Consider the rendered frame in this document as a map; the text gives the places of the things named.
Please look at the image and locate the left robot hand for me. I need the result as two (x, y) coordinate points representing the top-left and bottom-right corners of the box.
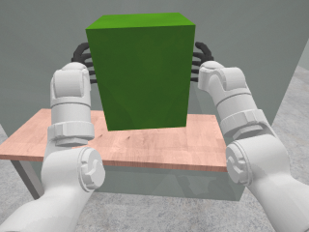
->
(70, 43), (98, 84)

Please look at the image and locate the right robot forearm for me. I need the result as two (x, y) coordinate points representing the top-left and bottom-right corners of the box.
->
(198, 61), (291, 171)

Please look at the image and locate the robot left upper arm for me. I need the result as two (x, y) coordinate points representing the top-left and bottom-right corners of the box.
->
(0, 146), (105, 232)

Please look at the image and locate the robot right upper arm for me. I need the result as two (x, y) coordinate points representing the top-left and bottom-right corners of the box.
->
(225, 133), (309, 232)

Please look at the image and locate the left robot forearm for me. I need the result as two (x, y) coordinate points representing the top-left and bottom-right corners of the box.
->
(41, 62), (95, 186)

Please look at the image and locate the carton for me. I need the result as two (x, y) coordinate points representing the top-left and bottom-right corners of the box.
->
(85, 13), (196, 131)

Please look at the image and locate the table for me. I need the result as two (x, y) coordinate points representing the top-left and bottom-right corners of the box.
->
(0, 108), (228, 200)

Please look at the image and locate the right robot hand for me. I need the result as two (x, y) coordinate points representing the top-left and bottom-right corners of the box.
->
(190, 42), (214, 82)

